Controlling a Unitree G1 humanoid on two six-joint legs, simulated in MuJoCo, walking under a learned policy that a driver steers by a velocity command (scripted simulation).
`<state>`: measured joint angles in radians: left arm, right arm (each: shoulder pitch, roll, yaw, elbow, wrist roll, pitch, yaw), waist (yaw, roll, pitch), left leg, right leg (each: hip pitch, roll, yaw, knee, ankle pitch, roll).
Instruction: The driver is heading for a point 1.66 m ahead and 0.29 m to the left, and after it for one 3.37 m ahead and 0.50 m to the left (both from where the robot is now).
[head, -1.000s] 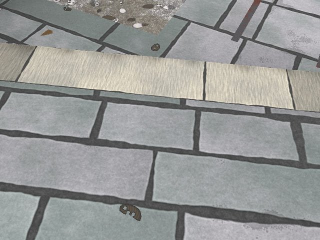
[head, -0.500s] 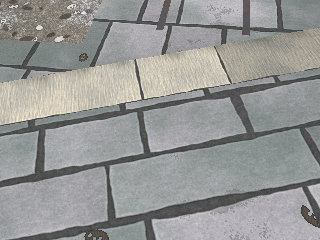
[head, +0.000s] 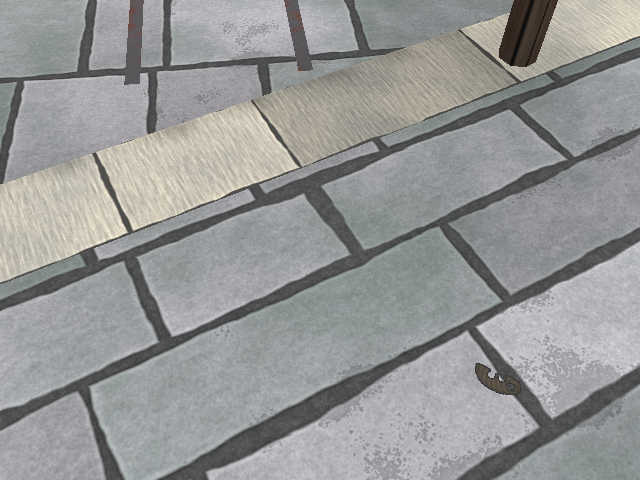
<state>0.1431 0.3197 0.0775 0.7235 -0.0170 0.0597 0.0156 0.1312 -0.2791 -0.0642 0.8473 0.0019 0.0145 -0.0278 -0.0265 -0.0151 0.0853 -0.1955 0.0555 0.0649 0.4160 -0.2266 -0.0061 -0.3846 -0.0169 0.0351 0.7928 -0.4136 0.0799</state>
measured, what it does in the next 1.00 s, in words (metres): walks ahead: right foot, then left foot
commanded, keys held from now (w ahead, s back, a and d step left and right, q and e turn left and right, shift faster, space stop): no key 0.26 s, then w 0.68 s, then w+q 0.06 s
